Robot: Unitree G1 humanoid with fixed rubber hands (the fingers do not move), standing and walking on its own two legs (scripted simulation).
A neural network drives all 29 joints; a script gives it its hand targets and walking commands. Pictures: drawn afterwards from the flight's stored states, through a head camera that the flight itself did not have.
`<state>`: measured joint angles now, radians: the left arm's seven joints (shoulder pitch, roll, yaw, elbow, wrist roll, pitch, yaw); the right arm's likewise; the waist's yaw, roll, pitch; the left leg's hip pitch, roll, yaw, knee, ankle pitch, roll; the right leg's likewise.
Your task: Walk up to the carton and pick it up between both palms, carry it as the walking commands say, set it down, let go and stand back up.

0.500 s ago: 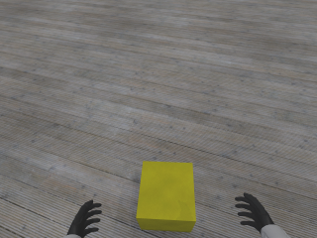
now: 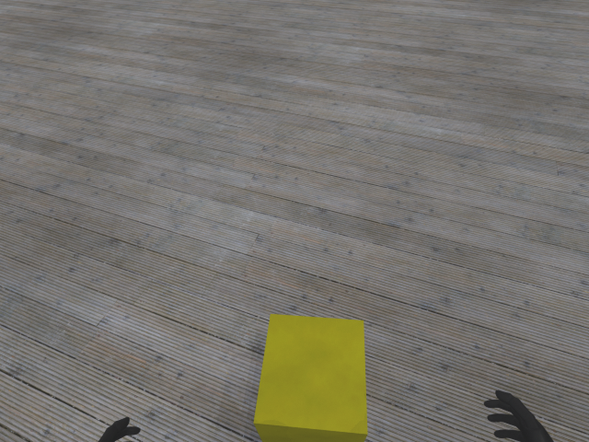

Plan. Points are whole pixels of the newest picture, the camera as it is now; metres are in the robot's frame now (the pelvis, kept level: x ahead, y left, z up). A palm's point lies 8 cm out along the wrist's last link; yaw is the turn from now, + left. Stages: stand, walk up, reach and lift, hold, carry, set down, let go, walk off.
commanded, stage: stand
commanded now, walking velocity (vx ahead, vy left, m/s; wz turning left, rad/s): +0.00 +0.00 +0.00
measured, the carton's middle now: (313, 382) +0.42 -0.01 -0.65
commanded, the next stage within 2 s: none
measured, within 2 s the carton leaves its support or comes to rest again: neither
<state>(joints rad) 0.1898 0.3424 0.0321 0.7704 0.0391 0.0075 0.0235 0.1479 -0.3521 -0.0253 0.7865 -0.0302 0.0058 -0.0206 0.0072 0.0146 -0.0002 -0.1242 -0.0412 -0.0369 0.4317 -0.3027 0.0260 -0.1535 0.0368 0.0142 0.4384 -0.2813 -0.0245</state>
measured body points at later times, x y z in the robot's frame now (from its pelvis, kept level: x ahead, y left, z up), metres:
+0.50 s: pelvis -0.01 -0.01 +0.01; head -0.02 -0.01 +0.45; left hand +0.10 +0.30 -0.10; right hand +0.11 -0.31 -0.11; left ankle -0.05 +0.10 -0.74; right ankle -0.03 -0.10 -0.74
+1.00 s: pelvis -0.03 +0.00 +0.01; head -0.03 -0.01 +0.46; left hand +0.07 +0.31 -0.10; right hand +0.09 -0.31 -0.11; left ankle -0.05 +0.10 -0.74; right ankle -0.03 -0.10 -0.74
